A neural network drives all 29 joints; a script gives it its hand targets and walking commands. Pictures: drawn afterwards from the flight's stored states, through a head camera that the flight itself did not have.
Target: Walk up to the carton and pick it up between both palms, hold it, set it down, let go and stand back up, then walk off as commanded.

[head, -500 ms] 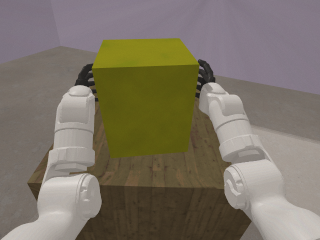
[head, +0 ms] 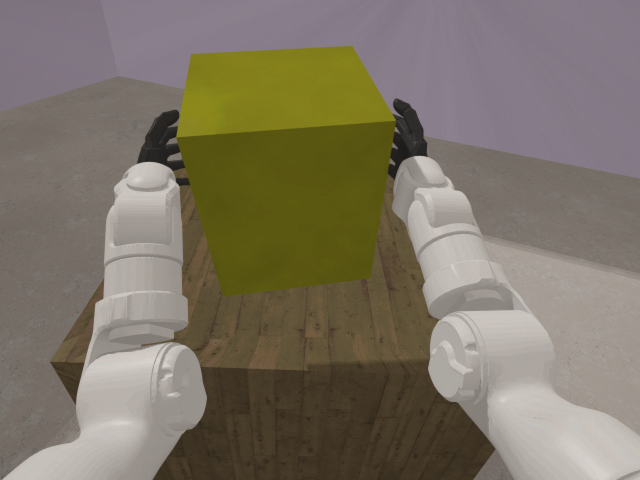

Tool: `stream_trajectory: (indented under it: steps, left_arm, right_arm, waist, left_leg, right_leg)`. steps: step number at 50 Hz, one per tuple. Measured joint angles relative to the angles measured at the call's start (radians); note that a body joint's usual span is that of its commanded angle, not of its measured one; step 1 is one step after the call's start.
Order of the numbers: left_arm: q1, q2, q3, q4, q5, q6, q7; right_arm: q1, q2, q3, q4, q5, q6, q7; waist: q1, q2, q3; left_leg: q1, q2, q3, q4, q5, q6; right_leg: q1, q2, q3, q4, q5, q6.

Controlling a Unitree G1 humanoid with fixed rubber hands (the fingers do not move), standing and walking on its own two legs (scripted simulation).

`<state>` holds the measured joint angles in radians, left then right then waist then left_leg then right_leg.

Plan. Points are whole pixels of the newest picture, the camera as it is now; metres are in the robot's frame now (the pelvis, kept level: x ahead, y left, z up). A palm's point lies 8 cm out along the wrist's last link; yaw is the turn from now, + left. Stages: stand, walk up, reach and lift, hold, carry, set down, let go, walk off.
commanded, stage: set down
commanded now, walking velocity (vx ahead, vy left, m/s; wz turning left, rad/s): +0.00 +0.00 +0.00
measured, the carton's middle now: (286, 173) +0.45 +0.03 +0.23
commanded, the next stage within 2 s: none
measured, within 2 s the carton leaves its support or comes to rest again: neither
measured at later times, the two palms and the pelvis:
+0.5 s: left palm (182, 202) +0.39 +0.16 +0.22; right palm (413, 194) +0.41 -0.14 +0.23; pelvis +0.00 +0.00 +0.00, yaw +0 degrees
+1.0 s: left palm (204, 204) +0.41 +0.14 +0.20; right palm (419, 199) +0.43 -0.16 +0.20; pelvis +0.02 -0.01 +0.00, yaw +0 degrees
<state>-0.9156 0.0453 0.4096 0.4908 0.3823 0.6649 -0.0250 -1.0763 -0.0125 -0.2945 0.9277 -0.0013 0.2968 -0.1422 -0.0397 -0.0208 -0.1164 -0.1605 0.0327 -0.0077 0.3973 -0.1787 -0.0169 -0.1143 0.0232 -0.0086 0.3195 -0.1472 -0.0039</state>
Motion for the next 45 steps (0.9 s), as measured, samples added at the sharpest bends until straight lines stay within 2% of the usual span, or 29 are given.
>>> stream_trajectory:
  steps: [4, 7, 13, 18, 24, 32, 36, 45]
  left_arm:
    - [0.000, -0.021, 0.000, 0.000, 0.002, -0.030, 0.034]
    - [0.009, -0.041, 0.000, 0.000, 0.001, -0.048, 0.063]
    - [0.057, -0.078, -0.011, -0.019, -0.010, -0.055, 0.101]
    - [0.078, -0.089, -0.031, -0.049, -0.029, -0.043, 0.123]
    - [0.078, -0.094, -0.035, -0.049, -0.025, -0.044, 0.127]
    - [0.078, -0.103, -0.029, -0.036, 0.010, -0.044, 0.116]
    - [0.078, -0.106, -0.024, -0.030, 0.011, -0.058, 0.119]
    - [0.079, -0.134, -0.024, -0.030, 0.008, -0.083, 0.151]
  right_arm:
    - [0.026, -0.001, -0.003, 0.010, -0.004, -0.075, 0.008]
    - [0.059, -0.013, 0.033, 0.011, 0.032, -0.116, 0.006]
    - [0.120, -0.040, 0.125, 0.011, 0.129, -0.152, -0.021]
    - [0.130, -0.064, 0.175, 0.011, 0.185, -0.158, -0.023]
    - [0.127, -0.070, 0.158, 0.011, 0.177, -0.157, -0.004]
    - [0.091, -0.058, 0.041, 0.073, 0.059, -0.163, 0.087]
    - [0.088, -0.059, 0.011, 0.100, 0.028, -0.186, 0.116]
    - [0.097, -0.082, 0.025, 0.123, 0.041, -0.209, 0.125]
  waist:
    - [0.000, -0.011, 0.035]
    - [0.000, -0.014, 0.054]
    - [0.000, -0.014, 0.066]
    - [0.000, -0.014, 0.065]
    - [0.000, -0.011, 0.066]
    - [0.000, -0.012, 0.069]
    - [0.000, -0.013, 0.069]
    - [0.000, -0.013, 0.077]
  left_leg:
    - [0.002, 0.000, -0.001, -0.001, -0.003, 0.000]
    - [0.007, 0.000, -0.001, -0.001, -0.007, 0.000]
    - [0.012, 0.000, -0.001, -0.001, -0.012, 0.000]
    - [0.020, 0.000, -0.001, -0.001, -0.010, 0.000]
    - [0.029, 0.000, -0.004, -0.001, -0.008, 0.000]
    - [0.029, 0.000, -0.004, -0.004, -0.005, 0.000]
    - [0.029, 0.000, -0.004, -0.008, -0.007, 0.000]
    - [0.029, 0.001, -0.004, -0.016, -0.014, -0.001]
  right_leg:
    - [0.002, 0.000, -0.001, 0.000, -0.004, -0.001]
    - [0.008, 0.000, -0.001, -0.002, -0.008, -0.001]
    - [0.015, 0.000, -0.002, -0.005, -0.012, 0.000]
    - [0.024, 0.000, -0.003, -0.005, -0.013, -0.001]
    - [0.033, 0.000, -0.006, -0.005, -0.009, -0.002]
    - [0.032, 0.000, -0.006, -0.005, -0.007, -0.002]
    - [0.030, 0.000, -0.007, -0.005, -0.011, -0.003]
    - [0.027, 0.001, -0.008, -0.005, -0.024, -0.008]
